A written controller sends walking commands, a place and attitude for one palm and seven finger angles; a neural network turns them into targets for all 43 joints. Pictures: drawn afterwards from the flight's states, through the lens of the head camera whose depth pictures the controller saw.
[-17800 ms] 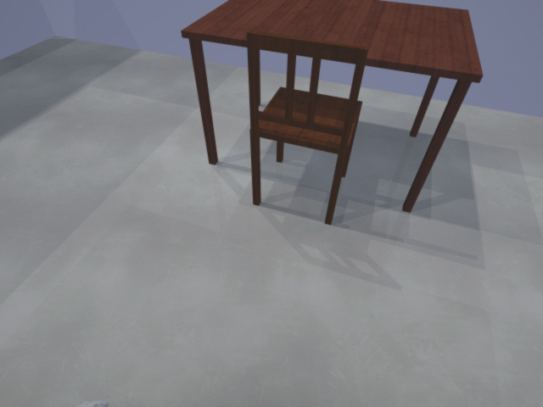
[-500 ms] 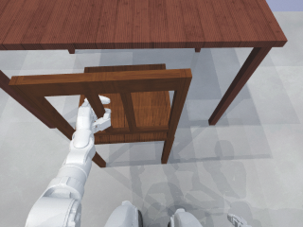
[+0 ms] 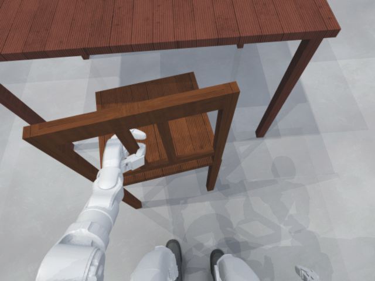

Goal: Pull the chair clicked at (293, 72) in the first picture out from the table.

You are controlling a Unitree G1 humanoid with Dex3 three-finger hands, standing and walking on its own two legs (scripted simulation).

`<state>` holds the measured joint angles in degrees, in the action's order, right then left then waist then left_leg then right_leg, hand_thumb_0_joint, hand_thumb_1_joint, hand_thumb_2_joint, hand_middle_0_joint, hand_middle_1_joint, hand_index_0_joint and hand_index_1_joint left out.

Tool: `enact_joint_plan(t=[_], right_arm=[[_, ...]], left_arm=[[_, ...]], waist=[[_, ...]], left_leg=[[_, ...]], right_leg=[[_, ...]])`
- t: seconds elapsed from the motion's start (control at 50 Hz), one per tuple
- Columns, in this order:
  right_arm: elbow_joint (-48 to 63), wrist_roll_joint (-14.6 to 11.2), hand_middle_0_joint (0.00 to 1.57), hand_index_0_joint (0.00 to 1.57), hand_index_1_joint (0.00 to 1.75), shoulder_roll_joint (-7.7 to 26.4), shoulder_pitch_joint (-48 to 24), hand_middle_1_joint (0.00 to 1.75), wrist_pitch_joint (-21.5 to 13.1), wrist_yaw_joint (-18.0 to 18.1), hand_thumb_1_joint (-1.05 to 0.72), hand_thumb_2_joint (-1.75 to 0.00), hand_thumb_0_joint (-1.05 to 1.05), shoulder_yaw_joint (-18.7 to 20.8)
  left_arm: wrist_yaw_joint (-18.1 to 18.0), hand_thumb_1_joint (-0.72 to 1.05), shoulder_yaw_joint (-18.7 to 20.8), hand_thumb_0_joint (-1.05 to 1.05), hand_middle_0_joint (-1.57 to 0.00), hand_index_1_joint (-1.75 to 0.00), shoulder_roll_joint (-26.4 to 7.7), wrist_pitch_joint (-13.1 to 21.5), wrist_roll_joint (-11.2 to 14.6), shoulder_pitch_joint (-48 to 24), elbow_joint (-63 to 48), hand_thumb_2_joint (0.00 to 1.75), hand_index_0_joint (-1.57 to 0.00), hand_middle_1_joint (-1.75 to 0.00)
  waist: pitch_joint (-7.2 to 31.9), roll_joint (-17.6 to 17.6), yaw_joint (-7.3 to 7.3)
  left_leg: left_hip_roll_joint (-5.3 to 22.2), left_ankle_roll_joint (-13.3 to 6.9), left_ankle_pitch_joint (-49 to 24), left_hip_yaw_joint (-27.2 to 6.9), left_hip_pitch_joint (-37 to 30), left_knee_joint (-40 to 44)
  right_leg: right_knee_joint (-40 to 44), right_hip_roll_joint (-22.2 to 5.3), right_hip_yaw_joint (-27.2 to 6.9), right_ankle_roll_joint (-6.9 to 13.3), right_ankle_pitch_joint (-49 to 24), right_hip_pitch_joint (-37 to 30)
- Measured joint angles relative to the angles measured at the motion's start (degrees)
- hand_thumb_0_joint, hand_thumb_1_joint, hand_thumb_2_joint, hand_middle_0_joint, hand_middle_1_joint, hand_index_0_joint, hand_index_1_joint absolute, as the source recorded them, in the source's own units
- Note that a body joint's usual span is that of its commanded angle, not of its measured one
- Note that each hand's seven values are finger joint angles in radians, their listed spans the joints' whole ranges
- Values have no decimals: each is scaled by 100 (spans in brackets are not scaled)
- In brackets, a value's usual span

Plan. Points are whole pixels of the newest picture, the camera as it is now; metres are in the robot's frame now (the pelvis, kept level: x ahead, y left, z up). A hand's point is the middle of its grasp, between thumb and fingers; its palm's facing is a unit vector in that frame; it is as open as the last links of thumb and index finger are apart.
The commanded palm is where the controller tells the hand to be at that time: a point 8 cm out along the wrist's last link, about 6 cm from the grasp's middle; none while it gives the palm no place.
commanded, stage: step backward, pulling the chair out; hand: left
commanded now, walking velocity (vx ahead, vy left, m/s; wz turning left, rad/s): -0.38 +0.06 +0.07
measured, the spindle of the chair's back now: (134, 150) +0.41 +0.14 -0.09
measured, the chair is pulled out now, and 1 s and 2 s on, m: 0.10 0.16 0.26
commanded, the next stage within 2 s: none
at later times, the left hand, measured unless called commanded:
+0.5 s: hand (136, 173) +0.34 +0.13 -0.07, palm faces -0.03 -0.98 -0.20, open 5.5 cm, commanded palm +0.34 +0.18 -0.06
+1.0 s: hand (137, 177) +0.33 +0.12 -0.06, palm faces +0.03 -0.98 -0.20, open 5.6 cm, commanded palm +0.32 +0.17 -0.07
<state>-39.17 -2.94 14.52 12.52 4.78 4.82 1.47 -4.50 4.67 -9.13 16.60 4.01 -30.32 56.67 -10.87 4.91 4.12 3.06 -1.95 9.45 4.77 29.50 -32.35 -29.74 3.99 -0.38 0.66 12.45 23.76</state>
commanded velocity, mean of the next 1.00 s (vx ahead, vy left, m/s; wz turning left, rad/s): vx -0.38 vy -0.01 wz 0.07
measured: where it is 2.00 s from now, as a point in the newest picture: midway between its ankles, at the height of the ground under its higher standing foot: outside the picture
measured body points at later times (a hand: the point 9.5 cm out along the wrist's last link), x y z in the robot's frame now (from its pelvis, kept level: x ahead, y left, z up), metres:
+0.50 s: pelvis -0.03 +0.00 +0.00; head +0.09 -0.02 +0.43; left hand +0.34 +0.18 -0.05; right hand +0.06 -0.24 -0.15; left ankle +0.07 +0.10 -0.73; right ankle +0.02 -0.11 -0.73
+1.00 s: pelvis -0.05 -0.01 +0.00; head +0.07 -0.04 +0.43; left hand +0.32 +0.17 -0.05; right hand +0.04 -0.27 -0.15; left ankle +0.00 +0.11 -0.70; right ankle +0.02 -0.12 -0.73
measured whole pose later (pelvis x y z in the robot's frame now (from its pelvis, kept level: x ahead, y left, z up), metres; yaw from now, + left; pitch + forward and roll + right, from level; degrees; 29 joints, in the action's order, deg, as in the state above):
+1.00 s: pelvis -0.05 -0.01 +0.00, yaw -1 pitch +1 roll +0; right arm -41.9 -2.1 13.9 9.7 -1.2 5.5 0.7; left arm -4.8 5.1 -10.6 15.0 2.6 -30.5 56.6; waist -15.9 2.6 2.4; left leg -0.1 1.7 24.0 -1.3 29.1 -50.3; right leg -31.1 0.8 2.4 2.3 10.1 22.2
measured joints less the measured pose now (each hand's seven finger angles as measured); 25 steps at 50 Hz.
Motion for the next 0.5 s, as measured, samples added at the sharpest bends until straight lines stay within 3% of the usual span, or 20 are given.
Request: enact_joint_plan(t=[0.16,0.34,0.5], right_arm=[[1,-37,20,20,30,193,-163,30,-76,73,-91,-90,1,60],[1,41,20,20,30,32,-82,30,-344,112,-91,-90,1,-6],[-131,79,20,20,30,-177,-201,30,-499,104,-91,-90,1,-116]], left_arm=[[-95,68,-188,4,-29,-145,36,-25,-42,-29,80,71,-50,-110],[10,66,-422,3,-29,-145,-1,-20,-171,15,0,72,-50,-112],[14,63,-296,3,-30,-145,-26,105,-203,26,107,76,-50,-113]], waist=[[-99,-80,86],[-142,-258,-84],[-287,-71,-145]], left_leg=[[-82,-75,-234,15,-156,228],[-228,-163,-313,118,-237,269],[-85,-17,-157,34,-229,48]], right_leg=[[120,-77,0,-65,-172,-114],[-280,-254,-30,-68,21,15],[-182,-129,51,-4,-97,-118]])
